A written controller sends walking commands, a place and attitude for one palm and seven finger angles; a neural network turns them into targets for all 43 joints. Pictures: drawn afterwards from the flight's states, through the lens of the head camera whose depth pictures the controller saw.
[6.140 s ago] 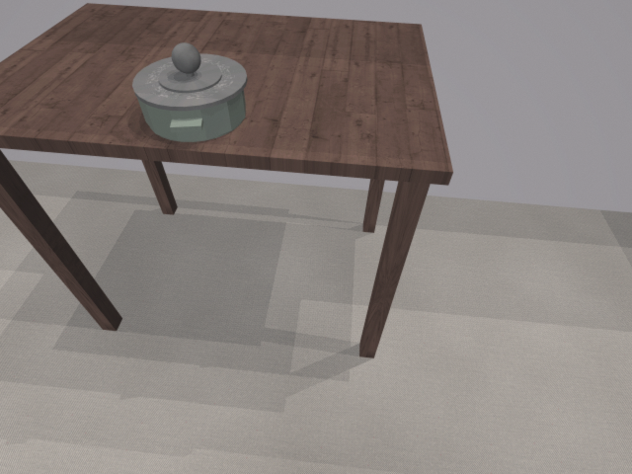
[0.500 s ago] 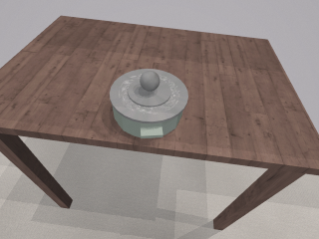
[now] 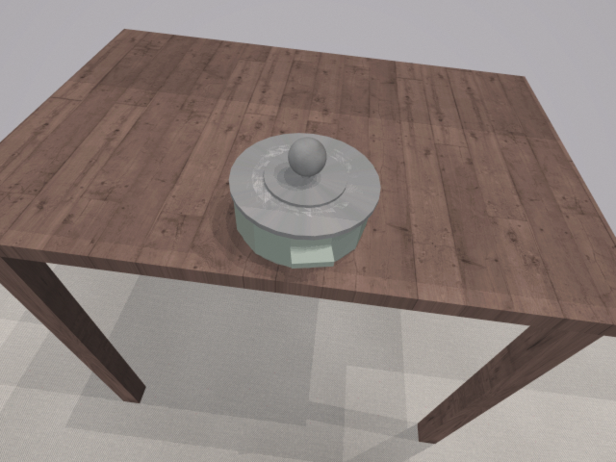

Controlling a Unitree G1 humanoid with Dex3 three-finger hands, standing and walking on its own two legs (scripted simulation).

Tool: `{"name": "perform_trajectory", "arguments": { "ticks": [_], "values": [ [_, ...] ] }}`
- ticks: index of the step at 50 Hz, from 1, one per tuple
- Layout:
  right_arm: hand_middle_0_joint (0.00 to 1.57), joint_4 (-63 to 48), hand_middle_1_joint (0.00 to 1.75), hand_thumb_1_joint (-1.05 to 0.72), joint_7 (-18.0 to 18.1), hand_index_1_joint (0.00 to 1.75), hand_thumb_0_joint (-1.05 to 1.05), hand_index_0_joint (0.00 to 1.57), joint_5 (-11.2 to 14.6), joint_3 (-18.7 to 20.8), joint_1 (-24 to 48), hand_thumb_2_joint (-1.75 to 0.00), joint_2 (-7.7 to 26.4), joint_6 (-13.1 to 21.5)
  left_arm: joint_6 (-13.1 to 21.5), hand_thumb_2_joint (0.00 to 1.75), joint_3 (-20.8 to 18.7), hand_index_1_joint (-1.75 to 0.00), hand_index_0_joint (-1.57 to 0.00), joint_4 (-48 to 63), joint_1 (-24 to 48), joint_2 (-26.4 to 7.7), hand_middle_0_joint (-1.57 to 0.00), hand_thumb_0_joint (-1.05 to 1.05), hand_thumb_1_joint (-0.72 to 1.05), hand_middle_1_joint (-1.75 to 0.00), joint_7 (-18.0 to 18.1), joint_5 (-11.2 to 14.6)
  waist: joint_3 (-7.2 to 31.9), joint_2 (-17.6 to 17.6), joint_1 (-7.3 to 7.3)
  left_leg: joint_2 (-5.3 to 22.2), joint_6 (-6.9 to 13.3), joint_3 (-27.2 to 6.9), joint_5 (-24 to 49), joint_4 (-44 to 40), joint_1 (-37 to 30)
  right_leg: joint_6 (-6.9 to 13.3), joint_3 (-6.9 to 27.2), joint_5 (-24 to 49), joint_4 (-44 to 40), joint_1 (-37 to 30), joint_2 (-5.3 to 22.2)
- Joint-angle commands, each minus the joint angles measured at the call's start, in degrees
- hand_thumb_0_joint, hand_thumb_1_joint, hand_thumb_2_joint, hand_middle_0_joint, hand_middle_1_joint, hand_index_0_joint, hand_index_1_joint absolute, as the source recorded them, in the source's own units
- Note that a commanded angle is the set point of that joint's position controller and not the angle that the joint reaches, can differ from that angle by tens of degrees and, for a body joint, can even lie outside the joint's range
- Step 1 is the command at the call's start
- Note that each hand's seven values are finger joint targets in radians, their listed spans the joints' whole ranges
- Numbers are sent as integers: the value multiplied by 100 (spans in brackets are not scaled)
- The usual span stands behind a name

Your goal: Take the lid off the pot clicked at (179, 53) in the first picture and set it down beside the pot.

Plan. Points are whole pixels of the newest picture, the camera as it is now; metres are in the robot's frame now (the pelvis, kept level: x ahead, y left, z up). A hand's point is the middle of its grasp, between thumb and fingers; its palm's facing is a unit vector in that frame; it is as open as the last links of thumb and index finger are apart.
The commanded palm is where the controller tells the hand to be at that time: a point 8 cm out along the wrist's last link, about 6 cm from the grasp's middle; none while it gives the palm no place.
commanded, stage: come to a stop and stand still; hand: left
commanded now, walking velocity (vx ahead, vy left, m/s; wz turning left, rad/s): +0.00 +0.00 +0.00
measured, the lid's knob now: (307, 157) +0.45 +0.04 +0.17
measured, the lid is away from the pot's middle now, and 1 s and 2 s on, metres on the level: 0.00 0.00 0.00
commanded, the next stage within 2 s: look again from close up in 0.06 s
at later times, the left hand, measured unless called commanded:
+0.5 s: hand out of the picture -0.01 +0.17 -0.18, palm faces +0.02 -0.99 -0.15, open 7.4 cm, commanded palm none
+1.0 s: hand out of the picture -0.02 +0.17 -0.18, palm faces +0.02 -0.99 -0.14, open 7.4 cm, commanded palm none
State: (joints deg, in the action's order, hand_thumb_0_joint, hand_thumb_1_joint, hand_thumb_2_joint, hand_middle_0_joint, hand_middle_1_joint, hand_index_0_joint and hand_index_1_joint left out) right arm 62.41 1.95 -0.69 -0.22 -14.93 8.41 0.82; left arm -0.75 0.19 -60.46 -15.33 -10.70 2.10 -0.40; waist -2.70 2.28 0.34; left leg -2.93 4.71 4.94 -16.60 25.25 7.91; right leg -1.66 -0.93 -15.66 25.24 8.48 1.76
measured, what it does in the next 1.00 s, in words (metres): stands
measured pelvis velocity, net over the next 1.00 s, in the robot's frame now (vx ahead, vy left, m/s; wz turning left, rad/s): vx -0.01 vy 0.01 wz -0.01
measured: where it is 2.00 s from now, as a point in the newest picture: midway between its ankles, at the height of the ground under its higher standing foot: outside the picture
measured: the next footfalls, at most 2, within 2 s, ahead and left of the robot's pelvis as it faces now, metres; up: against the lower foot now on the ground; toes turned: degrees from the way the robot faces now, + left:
none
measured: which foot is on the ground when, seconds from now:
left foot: down 0.00-1.00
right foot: down 0.00-1.00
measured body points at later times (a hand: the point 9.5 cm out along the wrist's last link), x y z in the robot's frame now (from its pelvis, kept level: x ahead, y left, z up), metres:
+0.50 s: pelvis -0.01 +0.01 +0.00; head +0.01 +0.03 +0.45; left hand -0.01 +0.22 -0.17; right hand -0.01 -0.21 -0.15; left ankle -0.03 +0.06 -0.74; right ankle -0.02 -0.14 -0.74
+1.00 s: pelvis -0.01 +0.01 +0.00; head +0.00 +0.03 +0.45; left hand -0.02 +0.22 -0.17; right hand -0.03 -0.20 -0.15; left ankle -0.03 +0.06 -0.74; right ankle -0.02 -0.14 -0.74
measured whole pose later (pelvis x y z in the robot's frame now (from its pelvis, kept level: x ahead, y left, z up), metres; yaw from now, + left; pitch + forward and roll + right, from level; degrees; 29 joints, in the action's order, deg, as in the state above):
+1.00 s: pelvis -0.01 +0.01 +0.00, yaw -1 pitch -1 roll -1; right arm 63.9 2.3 -0.5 0.1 -17.8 6.3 1.2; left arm -0.4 0.4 -63.2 -18.0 -7.7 2.4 -0.8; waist -2.0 2.0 0.3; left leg -3.6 5.8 6.1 -15.6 24.7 8.7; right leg -2.6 0.2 -14.4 25.0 9.7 2.4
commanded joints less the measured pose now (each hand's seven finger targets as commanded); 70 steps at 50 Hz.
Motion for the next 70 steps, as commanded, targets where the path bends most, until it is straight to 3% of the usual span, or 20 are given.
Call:
{"name": "perform_trajectory", "arguments": {
  "ticks": [1,4,7,8,17,19,22,27,28,37,38,50,53,57,58,60,62,63,67,70],
  "values": [
    [20,-215,30,-90,42,30,0,20,15,96,-274,-90,683,114,96,90,-79,-30,-20,166,-354,-484,-20,0,90,-30,63,-1,6,-363,4,971,-160,-874,1772,-502,-6,357,366,1020,-220,139,425],
    [20,-202,30,-90,41,30,0,20,16,106,-300,-90,665,118,94,90,-85,-30,-20,161,-391,-445,-20,0,90,-30,62,-5,12,-210,18,980,-142,-891,1733,-502,19,351,346,1015,-217,116,411],
    [20,-163,30,-90,49,30,0,20,19,99,-370,-90,618,123,93,90,-84,-30,-20,110,-403,-419,-20,0,90,-30,67,-9,-19,-368,11,980,-145,-899,1798,-566,-24,335,321,945,-210,164,413],
    [20,-170,30,-90,47,30,0,20,19,103,-366,-90,605,127,91,90,-80,-30,-20,122,-425,-424,-20,0,90,-30,63,-4,-5,-226,33,996,-122,-921,1864,-528,-17,327,304,979,-222,133,382],
    [20,-124,30,-90,48,30,0,20,24,102,-455,-90,548,112,82,90,-66,-30,-20,25,-494,-315,-20,0,90,-30,63,-26,-154,-348,9,981,-129,-919,1234,-687,125,321,343,751,-254,268,392],
    [20,-133,30,-90,49,30,0,20,25,110,-448,-90,550,120,88,90,-64,-30,-20,13,-539,-288,-20,0,90,-30,64,-23,-136,-191,23,977,-118,-904,1355,-617,109,323,337,872,-251,246,406],
    [20,-112,30,-90,46,30,0,20,23,107,-498,-90,520,113,93,90,-56,-30,-20,-13,-556,-274,-20,0,90,-30,66,-28,-157,-357,1,961,-133,-914,1193,-678,122,322,363,805,-258,300,401],
    [20,-85,30,-90,48,30,0,20,33,100,-539,-90,478,123,101,90,-52,-30,-20,-40,-599,-228,-20,0,90,-30,68,-31,-150,-341,3,971,-124,-910,1176,-688,157,317,366,820,-255,296,397],
    [20,-100,30,-90,45,30,0,20,33,105,-545,-90,460,133,105,90,-53,-30,-20,-25,-614,-252,-20,0,90,-30,64,-28,-104,-158,26,971,-103,-924,1324,-624,183,308,335,930,-256,215,381],
    [20,-33,30,-90,57,30,0,20,34,113,-607,-90,412,136,112,90,-44,-30,-20,-111,-701,-150,-20,0,90,-30,77,-34,-119,-376,10,980,-120,-897,1285,-678,91,306,352,865,-236,346,397],
    [20,-51,30,-90,57,30,0,20,36,108,-612,-90,412,135,108,90,-40,-30,-20,-96,-695,-176,-20,0,90,-30,71,-31,-147,-230,18,985,-101,-921,1318,-646,166,294,334,890,-257,287,359],
    [20,-5,30,-90,64,30,0,20,33,110,-672,-90,370,134,109,90,-34,-30,-20,-175,-773,-70,-20,0,90,-30,80,-35,-218,-295,15,984,-111,-897,1055,-725,186,292,355,811,-255,387,377],
    [20,11,30,-90,74,30,0,20,34,127,-662,-90,342,146,88,90,-25,-30,-20,-173,-743,-51,-20,0,90,-30,64,-25,-205,-45,-6,1101,-80,-1021,1217,-761,161,214,250,861,-200,407,272],
    [20,17,30,-90,116,30,0,20,23,187,-620,-90,391,101,22,90,-67,-30,-20,-146,-717,-20,-20,0,90,-30,54,-35,-153,-466,-63,1285,-53,-1158,1320,-778,50,163,147,589,-1,632,194],
    [20,7,30,-90,123,30,0,20,18,196,-579,-90,407,94,9,90,-75,-30,-20,-118,-720,-44,-20,0,90,-30,44,-30,-145,-377,-44,1338,-11,-1192,1500,-711,35,159,104,614,15,657,176],
    [20,7,30,-90,144,30,0,20,6,237,-582,-90,454,62,-34,90,-109,-30,-20,-80,-718,-39,-20,0,90,-30,35,-46,-137,-546,-74,1426,21,-1236,1420,-698,46,154,66,429,160,784,139],
    [20,-17,30,-90,168,30,0,20,-8,280,-619,-90,513,37,-75,90,-150,-30,-20,-11,-648,-59,-20,0,90,-30,17,-70,-122,-728,-99,1572,116,-1353,1586,-667,45,151,24,179,402,960,94],
    [20,-30,30,-90,174,30,0,20,-15,303,-649,-90,507,32,-87,90,-168,-30,-20,45,-629,-92,-20,0,90,-30,4,-69,-84,-532,-104,1663,191,-1407,1762,-602,82,163,8,21,501,959,63],
    [20,-107,30,-90,184,30,0,20,-57,365,-629,-90,607,-4,-157,90,-244,-30,-20,203,-577,-84,-20,0,90,-30,-17,-99,-138,-825,-103,1869,364,-1460,1845,-539,433,202,-28,-525,1046,1090,55],
    [20,-206,30,-90,163,30,0,20,-65,418,-505,-90,669,-28,-150,90,-283,-30,-20,259,-791,-81,-20,0,90,-30,-34,-99,0,-599,17,1711,221,-1237,1826,-123,710,254,-62,207,495,652,28]
  ]
}}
